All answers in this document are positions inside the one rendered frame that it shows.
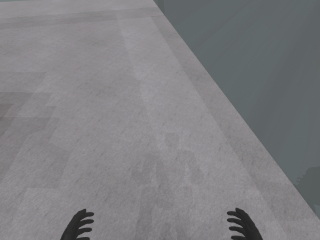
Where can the robot left hand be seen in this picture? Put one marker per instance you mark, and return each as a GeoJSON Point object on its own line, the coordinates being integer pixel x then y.
{"type": "Point", "coordinates": [72, 230]}

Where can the robot right hand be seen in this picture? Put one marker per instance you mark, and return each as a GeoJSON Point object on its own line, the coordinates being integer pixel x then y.
{"type": "Point", "coordinates": [249, 229]}

